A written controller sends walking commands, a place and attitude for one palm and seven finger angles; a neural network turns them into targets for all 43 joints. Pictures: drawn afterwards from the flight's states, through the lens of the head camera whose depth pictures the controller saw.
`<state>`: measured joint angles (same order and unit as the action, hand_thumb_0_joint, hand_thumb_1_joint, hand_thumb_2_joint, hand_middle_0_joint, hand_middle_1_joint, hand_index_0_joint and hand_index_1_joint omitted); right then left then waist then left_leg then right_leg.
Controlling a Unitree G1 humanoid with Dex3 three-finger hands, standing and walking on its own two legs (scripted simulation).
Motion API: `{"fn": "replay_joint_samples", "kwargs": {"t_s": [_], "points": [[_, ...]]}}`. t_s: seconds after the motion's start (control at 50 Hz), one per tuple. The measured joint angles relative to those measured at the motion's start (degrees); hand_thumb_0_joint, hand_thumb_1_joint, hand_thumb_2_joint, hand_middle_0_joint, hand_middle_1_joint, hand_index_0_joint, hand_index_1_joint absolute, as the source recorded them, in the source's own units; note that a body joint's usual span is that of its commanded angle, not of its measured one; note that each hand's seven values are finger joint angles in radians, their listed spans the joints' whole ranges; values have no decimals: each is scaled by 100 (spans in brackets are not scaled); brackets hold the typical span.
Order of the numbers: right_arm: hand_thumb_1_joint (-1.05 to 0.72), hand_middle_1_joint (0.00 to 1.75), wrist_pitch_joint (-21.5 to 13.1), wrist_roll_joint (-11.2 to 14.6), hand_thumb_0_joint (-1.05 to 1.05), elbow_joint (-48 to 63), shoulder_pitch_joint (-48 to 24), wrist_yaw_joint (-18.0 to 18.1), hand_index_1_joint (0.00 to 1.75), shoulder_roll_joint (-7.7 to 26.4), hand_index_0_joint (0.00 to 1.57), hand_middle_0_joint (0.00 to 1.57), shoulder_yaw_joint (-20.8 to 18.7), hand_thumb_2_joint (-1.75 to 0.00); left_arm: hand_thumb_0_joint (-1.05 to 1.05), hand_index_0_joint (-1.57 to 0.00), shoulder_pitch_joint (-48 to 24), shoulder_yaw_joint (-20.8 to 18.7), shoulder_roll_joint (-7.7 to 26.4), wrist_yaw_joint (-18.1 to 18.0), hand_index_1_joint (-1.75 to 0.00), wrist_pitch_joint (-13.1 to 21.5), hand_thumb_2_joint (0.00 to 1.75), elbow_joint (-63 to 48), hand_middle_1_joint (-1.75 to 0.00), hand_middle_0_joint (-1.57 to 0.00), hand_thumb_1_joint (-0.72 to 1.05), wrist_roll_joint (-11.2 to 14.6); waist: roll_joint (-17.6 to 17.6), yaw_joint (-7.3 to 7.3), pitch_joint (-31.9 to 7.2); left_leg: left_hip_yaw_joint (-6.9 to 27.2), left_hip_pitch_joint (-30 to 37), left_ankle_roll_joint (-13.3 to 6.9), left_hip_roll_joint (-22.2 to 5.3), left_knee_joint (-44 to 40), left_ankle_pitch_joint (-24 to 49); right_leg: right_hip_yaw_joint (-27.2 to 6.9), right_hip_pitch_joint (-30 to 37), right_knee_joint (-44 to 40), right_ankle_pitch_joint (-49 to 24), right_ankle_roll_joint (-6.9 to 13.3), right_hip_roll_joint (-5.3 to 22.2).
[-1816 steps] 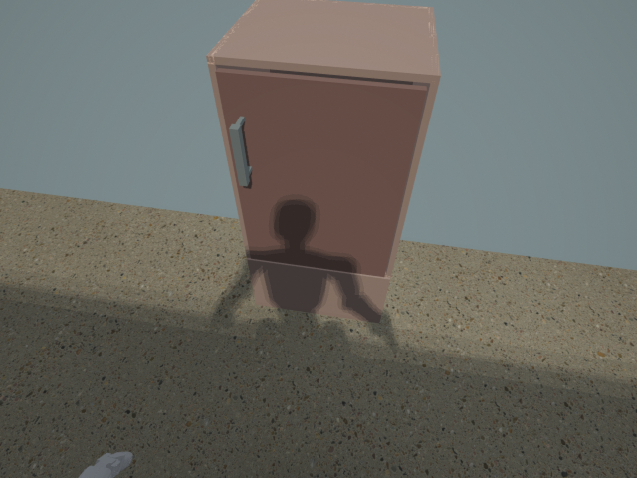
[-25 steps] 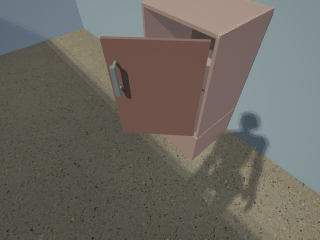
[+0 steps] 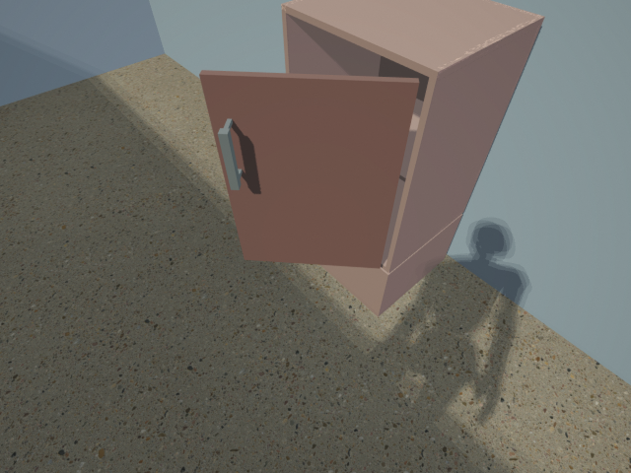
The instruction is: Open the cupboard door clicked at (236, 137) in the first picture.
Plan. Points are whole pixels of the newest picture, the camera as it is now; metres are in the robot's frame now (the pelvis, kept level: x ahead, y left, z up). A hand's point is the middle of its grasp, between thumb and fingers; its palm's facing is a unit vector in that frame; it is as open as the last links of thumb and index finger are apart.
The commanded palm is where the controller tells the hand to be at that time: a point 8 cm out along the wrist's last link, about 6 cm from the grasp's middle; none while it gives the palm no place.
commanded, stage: shuffle to correct the standing spot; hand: left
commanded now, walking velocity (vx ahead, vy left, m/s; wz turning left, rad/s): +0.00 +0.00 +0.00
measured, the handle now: (232, 155) +0.73 +0.23 -0.05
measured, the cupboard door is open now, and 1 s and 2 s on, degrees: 44 44 44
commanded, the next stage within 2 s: come to a stop and stand still in 0.72 s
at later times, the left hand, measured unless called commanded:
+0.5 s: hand out of the picture +0.02 +0.23 -0.19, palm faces +0.05 -0.99 -0.15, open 7.4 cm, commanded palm none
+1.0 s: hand (218, 371) +0.30 +0.19 -0.16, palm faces +0.05 -0.97 -0.23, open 7.1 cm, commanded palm none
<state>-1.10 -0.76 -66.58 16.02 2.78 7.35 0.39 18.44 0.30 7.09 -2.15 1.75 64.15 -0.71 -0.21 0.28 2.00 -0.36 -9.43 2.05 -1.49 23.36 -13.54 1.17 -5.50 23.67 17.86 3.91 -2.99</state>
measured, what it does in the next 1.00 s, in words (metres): walks ahead: left foot, then right foot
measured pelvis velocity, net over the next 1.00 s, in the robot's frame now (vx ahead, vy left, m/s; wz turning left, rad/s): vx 0.21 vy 0.01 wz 0.01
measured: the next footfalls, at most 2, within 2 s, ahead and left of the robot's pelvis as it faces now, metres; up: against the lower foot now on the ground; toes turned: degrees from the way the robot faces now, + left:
left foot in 0.38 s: +0.14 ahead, +0.16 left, +0.00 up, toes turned +6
right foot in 0.82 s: +0.28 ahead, -0.07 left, +0.00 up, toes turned -7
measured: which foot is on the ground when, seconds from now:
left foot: down 0.00-0.14, up 0.16-0.36, down 0.38-0.84, up 0.86-1.00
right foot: down 0.00-0.38, up 0.40-0.80, down 0.82-1.00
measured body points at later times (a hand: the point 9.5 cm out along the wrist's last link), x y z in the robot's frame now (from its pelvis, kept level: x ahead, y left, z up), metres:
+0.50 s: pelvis +0.08 +0.06 -0.01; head +0.10 +0.08 +0.44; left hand +0.02 +0.28 -0.17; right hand +0.10 -0.16 -0.16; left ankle +0.10 +0.16 -0.74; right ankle -0.01 -0.04 -0.66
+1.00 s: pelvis +0.21 +0.01 -0.01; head +0.24 -0.01 +0.44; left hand +0.30 +0.24 -0.14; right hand +0.18 -0.21 -0.17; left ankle +0.19 +0.15 -0.69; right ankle +0.24 -0.06 -0.74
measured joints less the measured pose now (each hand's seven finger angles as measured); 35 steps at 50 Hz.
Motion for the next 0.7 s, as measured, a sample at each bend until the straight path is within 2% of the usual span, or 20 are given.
{"fn": "replay_joint_samples", "kwargs": {"t_s": [0.08, 0.14, 0.26, 0.3, 0.34, 0.38, 0.4, 0.44, 0.48, 0.52, 0.62, 0.7], "points": [[-91, 30, 3, -8, 0, 0, 12, -8, 30, -2, 20, 20, -4, -90, 0, -19, 21, -9, -8, 4, -30, -1, 90, -3, -30, -20, 91, -7, 9, 9, -9, 0, -20, -11, 7, 51, -29, 1, -10, 33, 22, -7, 7], [-91, 30, 32, -36, 0, 20, 107, -58, 30, 26, 20, 20, -33, -90, 0, -19, 104, -57, -22, 48, -30, -27, 90, -31, -30, -20, 91, -34, -31, 31, -57, 27, -135, -79, -21, 387, -248, 40, -6, 146, 137, 4, -20], [-91, 30, 150, -72, 0, 100, 244, -180, 30, 91, 20, 20, -146, -90, 0, -20, 477, -224, 2, 86, -30, 35, 90, -100, -30, -20, 91, -96, 47, 180, -116, -235, -913, -235, -78, 2105, -1169, 142, 230, 68, 320, -19, 22], [-91, 30, 123, -52, 0, 192, 169, -213, 30, 115, 20, 20, -188, -90, 0, -20, 624, -259, 28, 88, -30, 67, 90, -52, -30, -20, 91, -119, 152, 229, -67, -324, -1088, -243, -81, 2152, -1222, 89, 345, 10, 361, -90, 106], [-91, 30, 44, -29, 0, 323, 68, -226, 30, 131, 20, 20, -214, -90, 0, -20, 750, -275, 64, 105, -30, 57, 90, 28, -30, -20, 91, -125, 264, 227, -6, -406, -1097, -259, -74, 1697, -963, 33, 420, 83, 482, -196, 219], [-91, 30, -127, -38, 0, 493, 7, -204, 30, 170, 20, 20, -214, -90, 0, -20, 867, -277, 79, 138, -30, 18, 90, 103, -30, -20, 91, -101, 318, 179, 49, -475, -931, -333, -52, 1016, -350, -21, 291, 614, 800, -259, 319], [-91, 30, -219, -61, 0, 557, -35, -176, 30, 176, 20, 20, -227, -90, 0, -20, 865, -273, 83, 158, -30, -30, 90, 153, -30, -20, 91, -82, 346, 145, 86, -543, -962, -366, -24, 1124, -112, -23, 33, 1302, 1011, -221, 383], [-91, 30, -275, -77, 0, 642, -71, -140, 30, 139, 20, 20, -227, -90, 0, -20, 769, -274, 112, 172, -30, -140, 90, 212, -30, -20, 91, -86, 392, 93, 116, -690, -899, -426, 35, 1286, -246, -75, -645, 2908, 1219, -106, 424], [-91, 30, -273, -73, 0, 654, -7, -127, 30, 67, 20, 20, -213, -90, 1, -19, 589, -297, 164, 176, -30, -173, 90, 173, -30, -20, 91, -114, 385, 44, 61, -747, -729, -460, 101, 1060, -315, 20, -1299, 3944, 954, -69, 477], [-91, 30, -284, -67, 0, 595, 98, -114, 30, -32, 20, 20, -173, -90, 1, -19, 333, -319, 223, 193, -30, -148, 90, 30, -30, -20, 91, -139, 357, 36, 29, -733, -535, -447, 174, 669, -178, 129, -1816, 4304, 550, -112, 570], [-91, 30, -311, -66, 0, 377, 356, -129, 30, -245, 20, 20, -83, -90, 0, -19, -284, -340, 229, 204, -30, -61, 90, -418, -30, -19, 91, -132, 227, 43, 26, -658, -84, -473, 269, -112, 69, 202, -2475, 3695, 25, -289, 758], [-91, 30, -282, -94, 0, 291, 500, -157, 30, -334, 20, 20, -95, -90, 1, -19, -647, -375, 272, 189, -30, -85, 90, -564, -30, -19, 94, -120, 129, -77, 57, -648, 179, -390, 242, -291, -20, 247, -2466, 2684, -39, -354, 818]]}}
